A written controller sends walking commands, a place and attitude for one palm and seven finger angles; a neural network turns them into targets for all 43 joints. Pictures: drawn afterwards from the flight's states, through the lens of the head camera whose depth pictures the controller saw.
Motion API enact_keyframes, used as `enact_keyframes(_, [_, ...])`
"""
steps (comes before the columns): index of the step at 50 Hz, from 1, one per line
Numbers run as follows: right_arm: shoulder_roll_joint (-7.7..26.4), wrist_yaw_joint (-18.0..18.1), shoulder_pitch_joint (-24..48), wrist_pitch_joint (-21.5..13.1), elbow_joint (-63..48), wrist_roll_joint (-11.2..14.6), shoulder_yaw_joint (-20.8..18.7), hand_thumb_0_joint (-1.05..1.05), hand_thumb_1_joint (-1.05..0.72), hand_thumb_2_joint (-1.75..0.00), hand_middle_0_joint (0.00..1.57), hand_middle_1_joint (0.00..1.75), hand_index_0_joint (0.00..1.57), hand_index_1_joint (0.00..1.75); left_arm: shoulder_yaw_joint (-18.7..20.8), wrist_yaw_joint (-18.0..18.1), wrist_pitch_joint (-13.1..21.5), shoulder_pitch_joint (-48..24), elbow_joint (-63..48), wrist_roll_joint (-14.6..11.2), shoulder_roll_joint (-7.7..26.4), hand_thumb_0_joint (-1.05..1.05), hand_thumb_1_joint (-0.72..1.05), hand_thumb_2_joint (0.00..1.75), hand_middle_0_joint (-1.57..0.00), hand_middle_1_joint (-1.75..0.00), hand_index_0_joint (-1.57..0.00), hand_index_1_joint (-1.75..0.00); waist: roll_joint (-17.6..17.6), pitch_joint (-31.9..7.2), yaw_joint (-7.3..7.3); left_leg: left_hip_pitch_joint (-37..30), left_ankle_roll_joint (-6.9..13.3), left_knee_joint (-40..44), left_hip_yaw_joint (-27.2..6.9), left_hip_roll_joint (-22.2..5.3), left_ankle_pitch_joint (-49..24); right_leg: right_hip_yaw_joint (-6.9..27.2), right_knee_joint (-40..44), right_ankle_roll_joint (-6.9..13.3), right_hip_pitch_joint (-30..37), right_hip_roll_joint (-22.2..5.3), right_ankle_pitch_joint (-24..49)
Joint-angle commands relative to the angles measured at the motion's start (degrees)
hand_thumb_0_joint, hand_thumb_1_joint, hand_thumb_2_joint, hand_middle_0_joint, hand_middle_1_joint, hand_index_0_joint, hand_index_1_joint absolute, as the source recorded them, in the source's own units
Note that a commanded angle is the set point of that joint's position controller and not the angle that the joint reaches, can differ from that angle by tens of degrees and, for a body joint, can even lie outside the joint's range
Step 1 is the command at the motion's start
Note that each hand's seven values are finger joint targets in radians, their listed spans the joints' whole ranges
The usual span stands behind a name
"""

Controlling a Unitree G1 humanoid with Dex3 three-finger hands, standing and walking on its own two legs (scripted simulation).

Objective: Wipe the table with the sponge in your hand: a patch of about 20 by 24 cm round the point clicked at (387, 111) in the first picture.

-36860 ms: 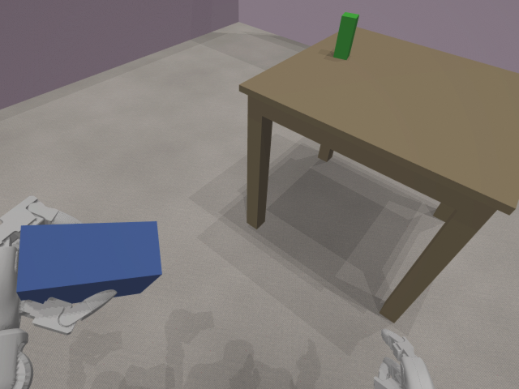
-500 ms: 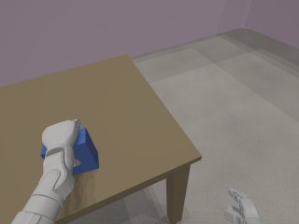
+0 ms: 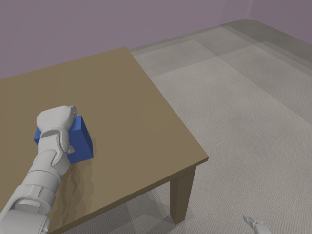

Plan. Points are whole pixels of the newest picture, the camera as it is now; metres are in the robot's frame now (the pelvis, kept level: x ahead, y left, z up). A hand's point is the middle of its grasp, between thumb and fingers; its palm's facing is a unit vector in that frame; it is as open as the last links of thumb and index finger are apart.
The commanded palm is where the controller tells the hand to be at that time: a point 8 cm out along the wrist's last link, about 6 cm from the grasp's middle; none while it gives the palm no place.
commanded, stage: wipe forward along the middle lane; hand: left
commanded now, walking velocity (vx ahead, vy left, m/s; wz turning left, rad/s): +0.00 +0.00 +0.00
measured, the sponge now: (69, 146) +0.35 +0.30 +0.01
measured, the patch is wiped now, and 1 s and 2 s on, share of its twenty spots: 1.00 1.00 1.00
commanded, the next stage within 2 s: slide back across to the first lane in 0.54 s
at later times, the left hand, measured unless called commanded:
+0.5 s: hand (61, 119) +0.41 +0.32 +0.07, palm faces -0.11 -0.02 -0.99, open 10.0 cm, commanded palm +0.39 +0.32 +0.10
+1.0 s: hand (51, 117) +0.41 +0.36 +0.07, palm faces -0.05 -0.05 -1.00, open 10.0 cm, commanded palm +0.38 +0.36 +0.12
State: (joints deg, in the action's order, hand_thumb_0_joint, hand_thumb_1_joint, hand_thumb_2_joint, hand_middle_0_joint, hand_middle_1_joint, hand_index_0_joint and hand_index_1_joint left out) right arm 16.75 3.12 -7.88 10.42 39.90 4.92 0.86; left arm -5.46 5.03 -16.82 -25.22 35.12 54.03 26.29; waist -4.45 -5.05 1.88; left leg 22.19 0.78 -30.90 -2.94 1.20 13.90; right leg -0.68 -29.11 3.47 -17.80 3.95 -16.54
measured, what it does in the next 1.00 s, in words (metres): stands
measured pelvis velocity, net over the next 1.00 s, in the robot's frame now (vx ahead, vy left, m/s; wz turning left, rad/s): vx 0.01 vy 0.03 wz -0.02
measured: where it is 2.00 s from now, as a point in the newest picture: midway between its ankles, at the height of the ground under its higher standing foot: outside the picture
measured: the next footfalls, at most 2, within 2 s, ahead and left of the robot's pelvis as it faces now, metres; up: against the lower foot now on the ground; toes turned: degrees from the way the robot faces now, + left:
none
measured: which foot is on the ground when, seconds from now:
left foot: down 0.00-1.00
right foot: down 0.00-1.00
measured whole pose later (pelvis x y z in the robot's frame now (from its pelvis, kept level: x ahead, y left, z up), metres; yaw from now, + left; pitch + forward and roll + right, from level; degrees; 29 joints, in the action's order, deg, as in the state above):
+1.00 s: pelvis +0.01 +0.03 +0.00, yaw -1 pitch +8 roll -2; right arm 16.5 1.0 -11.3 12.2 40.8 4.9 0.1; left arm 1.3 8.2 -10.4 -34.3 49.9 55.9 31.9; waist -3.0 -5.6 -1.1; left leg 24.2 3.0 -31.1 -1.6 2.1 14.9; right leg 0.7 -26.4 1.3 -18.7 3.0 -15.9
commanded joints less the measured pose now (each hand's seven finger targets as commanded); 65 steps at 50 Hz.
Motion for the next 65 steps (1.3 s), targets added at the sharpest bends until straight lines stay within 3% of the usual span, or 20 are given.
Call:
enact_keyframes(1, [7.46, 0.00, 6.11, -2.58, -7.65, 0.13, -2.47, 0.00, -0.90, -0.90, 0.20, 0.30, 0.20, 0.30, 3.22, 1.99, 0.07, -13.92, 0.75, 2.02, 11.83, 0.00, 0.10, 1.30, -1.20, -1.60, -1.20, -1.60, 8.56, -8.93, -1.13, -2.23, 3.17, 1.71, 1.82, 1.29, -5.02, 3.21, 5.77, -0.28, 3.50, -2.00, 12.66])
enact_keyframes(2, [7.49, -0.07, 6.47, -2.51, -7.82, 0.20, -2.43, 0.00, -0.90, -0.90, 0.20, 0.30, 0.20, 0.30, 4.87, 2.01, 0.27, -14.24, 1.13, 2.08, 13.52, 0.00, 0.10, 1.30, -1.20, -1.60, -1.20, -1.60, 8.53, -9.44, -0.61, -1.77, 3.09, 2.17, 1.29, 1.20, -5.64, 3.41, 5.54, 0.04, 3.92, -1.83, 12.82])
enact_keyframes(5, [7.61, -0.35, 5.11, -2.30, -7.42, 0.15, -2.81, 0.00, -0.90, -0.90, 0.20, 0.30, 0.20, 0.30, 3.16, 2.38, 0.67, -14.71, 2.23, 2.29, 11.76, 0.00, 0.10, 1.30, -1.20, -1.60, -1.20, -1.60, 8.61, -10.33, -1.33, -2.12, 3.20, 1.23, 1.82, 1.27, -6.83, 2.95, 5.15, -0.24, 4.15, -2.03, 15.78])
enact_keyframes(16, [8.26, -0.18, 2.53, -1.54, -5.73, 0.10, -2.57, 0.00, -0.90, -0.90, 0.20, 0.30, 0.20, 0.30, 5.48, 2.22, 2.50, -23.66, 10.40, 3.84, 18.34, 0.00, 0.10, 1.30, -1.20, -1.60, -1.20, -1.60, 6.83, -9.74, -2.55, -0.38, 3.40, 0.92, 1.92, 1.20, -6.36, 2.80, 5.16, -0.32, 2.87, -2.19, 14.56])
enact_keyframes(17, [8.13, -0.23, 2.83, -1.58, -6.11, 0.15, -2.53, 0.00, -0.90, -0.90, 0.20, 0.30, 0.20, 0.30, 5.97, 2.00, 3.01, -24.35, 9.93, 3.76, 18.51, 0.00, 0.10, 1.30, -1.20, -1.60, -1.20, -1.60, 5.36, -10.86, -1.94, -0.59, 3.32, 1.33, 1.59, 1.13, -7.46, 2.70, 4.90, 0.12, 3.21, -2.14, 15.14])
enact_keyframes(19, [8.04, -0.40, 1.56, -1.47, -5.96, 0.03, -2.85, 0.00, -0.90, -0.90, 0.20, 0.30, 0.20, 0.30, 3.71, 2.00, 3.49, -24.69, 11.12, 3.98, 15.99, 0.00, 0.10, 1.30, -1.20, -1.60, -1.20, -1.60, 5.07, -11.60, -2.80, -1.95, 3.43, 0.47, 1.90, 0.95, -8.58, 2.02, 4.64, -0.01, 2.39, -2.10, 16.38])
enact_keyframes(25, [8.39, -0.88, -0.75, -1.20, -5.48, -0.32, -3.52, 0.00, -0.90, -0.90, 0.20, 0.30, 0.20, 0.30, 4.08, 2.77, 5.51, -26.36, 13.13, 4.17, 15.63, 0.00, 0.10, 1.30, -1.20, -1.60, -1.20, -1.60, 6.13, -14.28, -3.37, -2.36, 3.37, -0.73, 1.62, 0.55, -11.49, 1.51, 3.65, 0.10, 1.82, -1.82, 19.73])
enact_keyframes(27, [8.52, -1.01, -0.57, -1.09, -5.58, -0.32, -3.54, 0.00, -0.90, -0.90, 0.20, 0.30, 0.20, 0.30, 5.86, 3.22, 6.15, -26.08, 13.06, 3.86, 16.80, 0.00, 0.10, 1.30, -1.20, -1.60, -1.20, -1.60, 6.13, -15.32, -2.51, -1.98, 3.17, -0.44, 1.07, 0.49, -13.03, 1.48, 3.16, 0.50, 2.15, -1.65, 20.76])
enact_keyframes(29, [8.51, -1.14, -1.62, -0.94, -4.96, -0.38, -3.86, 0.00, -0.90, -0.90, 0.20, 0.30, 0.20, 0.30, 4.79, 3.99, 6.29, -27.43, 14.60, 3.90, 15.99, 0.00, 0.10, 1.30, -1.20, -1.60, -1.20, -1.60, 7.06, -14.16, -3.72, -1.85, 3.35, -0.89, 1.40, 0.45, -11.29, 1.24, 3.41, -0.03, 0.67, -1.59, 18.71])
enact_keyframes(31, [8.91, -1.17, -2.10, -0.89, -4.22, -0.36, -3.74, 0.00, -0.90, -0.90, 0.20, 0.30, 0.20, 0.30, 5.91, 4.49, 6.01, -29.38, 16.63, 4.58, 18.44, 0.00, 0.10, 1.30, -1.20, -1.60, -1.20, -1.60, 7.86, -12.95, -4.14, -0.69, 3.41, -0.87, 1.34, 0.26, -10.20, 1.29, 3.53, -0.10, -0.13, -1.62, 17.62])
enact_keyframes(37, [8.73, -1.58, -1.25, -0.43, -5.01, -0.24, -3.85, 0.00, -0.90, -0.90, 0.20, 0.30, 0.20, 0.30, 8.85, 4.85, 6.03, -26.73, 13.71, 4.33, 21.27, 0.00, 0.10, 1.30, -1.20, -1.60, -1.20, -1.60, 4.42, -17.42, -1.40, -3.23, 3.24, 0.09, 0.75, 0.28, -14.26, 1.31, 3.30, 0.77, 3.51, -1.42, 19.39])
enact_keyframes(38, [8.65, -1.67, -1.30, -0.39, -5.04, -0.33, -3.91, 0.00, -0.90, -0.90, 0.20, 0.30, 0.20, 0.30, 7.34, 4.89, 6.08, -27.75, 12.42, 4.24, 20.38, 0.00, 0.10, 1.30, -1.20, -1.60, -1.20, -1.60, 3.28, -17.42, -2.18, -4.30, 3.37, -0.20, 1.08, 0.26, -14.21, 1.23, 3.34, 0.51, 3.48, -1.53, 19.68])
enact_keyframes(42, [8.89, -1.73, 0.29, -0.35, -5.93, -0.10, -3.62, 0.00, -0.90, -0.90, 0.20, 0.30, 0.20, 0.30, 12.01, 5.00, 5.55, -25.66, 8.97, 3.86, 25.86, 0.00, 0.10, 1.30, -1.20, -1.60, -1.20, -1.60, 1.96, -17.48, -0.11, -4.90, 3.33, 1.67, 0.31, 0.42, -14.78, 1.13, 4.19, 0.98, 5.69, -1.28, 17.98])
enact_keyframes(44, [8.68, -1.74, 0.03, -0.28, -5.68, -0.01, -3.55, 0.00, -0.90, -0.90, 0.20, 0.30, 0.20, 0.30, 9.94, 4.94, 4.80, -25.65, 10.00, 4.30, 24.09, 0.00, 0.10, 1.30, -1.20, -1.60, -1.20, -1.60, 2.66, -14.76, -1.27, -5.12, 3.43, 2.05, 0.45, 0.38, -13.22, 0.52, 4.88, 0.70, 4.30, -1.09, 15.49])
enact_keyframes(46, [8.86, -1.95, 0.29, -0.34, -5.73, 0.06, -3.40, 0.00, -0.90, -0.90, 0.20, 0.30, 0.20, 0.30, 10.54, 4.51, 4.16, -24.73, 10.45, 4.49, 25.22, 0.00, 0.10, 1.30, -1.20, -1.60, -1.20, -1.60, 2.33, -13.26, -0.90, -4.79, 3.35, 2.77, 0.35, 0.34, -12.31, 0.47, 5.47, 0.83, 4.22, -1.10, 14.16])
enact_keyframes(47, [8.92, -1.91, 1.21, -0.35, -6.11, 0.13, -3.24, 0.00, -0.90, -0.90, 0.20, 0.30, 0.20, 0.30, 11.63, 4.08, 4.21, -24.39, 9.60, 4.24, 26.20, 0.00, 0.10, 1.30, -1.20, -1.60, -1.20, -1.60, 1.76, -13.23, -0.15, -5.09, 3.25, 3.34, -0.05, 0.32, -13.13, 0.45, 5.51, 1.20, 4.57, -1.09, 14.10])
enact_keyframes(50, [8.82, -1.92, 0.60, -0.46, -6.42, 0.11, -3.40, 0.00, -0.90, -0.90, 0.20, 0.30, 0.20, 0.30, 9.58, 2.97, 4.23, -23.26, 8.72, 4.33, 24.32, 0.00, 0.10, 1.30, -1.20, -1.60, -1.20, -1.60, 1.84, -13.81, -0.94, -6.75, 3.31, 3.23, 0.01, 0.25, -14.07, 0.21, 5.90, 1.05, 4.93, -1.08, 14.82])
enact_keyframes(57, [9.02, -2.06, 1.51, -0.70, -7.75, -0.02, -3.74, 0.00, -0.90, -0.90, 0.20, 0.30, 0.20, 0.30, 12.30, 0.57, 7.05, -17.41, 2.31, 3.44, 25.86, 0.00, 0.10, 1.30, -1.20, -1.60, -1.20, -1.60, 0.41, -15.28, -0.12, -9.76, 3.13, 2.78, -0.76, 0.03, -20.32, 0.49, 5.79, 1.62, 6.67, -1.10, 20.22])
enact_keyframes(59, [8.84, -2.20, 0.88, -0.59, -7.67, -0.12, -4.01, 0.00, -0.90, -0.90, 0.20, 0.30, 0.20, 0.30, 11.06, 0.36, 7.41, -16.12, 1.30, 3.07, 24.12, 0.00, 0.10, 1.30, -1.20, -1.60, -1.20, -1.60, 0.28, -13.74, -0.83, -10.83, 3.07, 2.62, -0.76, -0.16, -20.26, -0.20, 6.12, 1.37, 5.07, -0.93, 19.16])
enact_keyframes(65, [9.07, -1.76, 1.12, -0.50, -7.53, -0.39, -3.92, 0.00, -0.90, -0.90, 0.20, 0.30, 0.20, 0.30, 12.89, -0.32, 8.83, -16.19, -0.65, 3.27, 26.70, 0.00, 0.10, 1.30, -1.20, -1.60, -1.20, -1.60, 0.08, -13.30, -0.81, -10.97, 2.93, 2.50, -0.85, 0.12, -21.42, -0.19, 6.14, 1.50, 4.99, -0.99, 19.81])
